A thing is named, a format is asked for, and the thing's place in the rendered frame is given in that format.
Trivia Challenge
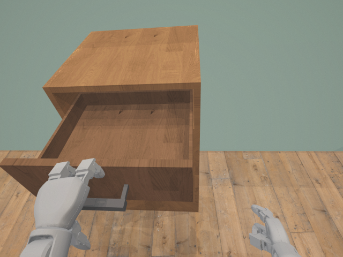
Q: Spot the handle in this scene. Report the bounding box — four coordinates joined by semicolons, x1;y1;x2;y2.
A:
82;184;129;211

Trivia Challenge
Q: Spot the left robot hand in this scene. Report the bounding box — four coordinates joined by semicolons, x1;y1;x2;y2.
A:
34;158;105;250

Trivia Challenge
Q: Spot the cabinet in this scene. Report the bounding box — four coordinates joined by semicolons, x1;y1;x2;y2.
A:
42;25;201;212

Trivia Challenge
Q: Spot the right robot hand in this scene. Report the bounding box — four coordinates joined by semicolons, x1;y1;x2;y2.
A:
249;205;290;253

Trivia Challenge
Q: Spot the robot right forearm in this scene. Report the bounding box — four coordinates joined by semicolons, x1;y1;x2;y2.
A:
271;242;301;257

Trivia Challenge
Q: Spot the drawer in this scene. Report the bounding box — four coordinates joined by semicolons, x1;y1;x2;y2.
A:
0;89;193;202

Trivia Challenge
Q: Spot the robot left forearm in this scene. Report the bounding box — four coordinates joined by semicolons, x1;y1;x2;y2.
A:
20;226;72;257

